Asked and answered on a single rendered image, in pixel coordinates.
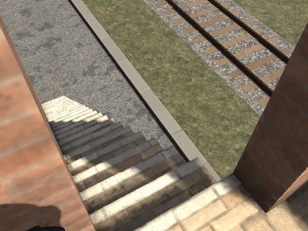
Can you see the stairs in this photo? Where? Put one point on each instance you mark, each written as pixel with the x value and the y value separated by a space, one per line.
pixel 124 179

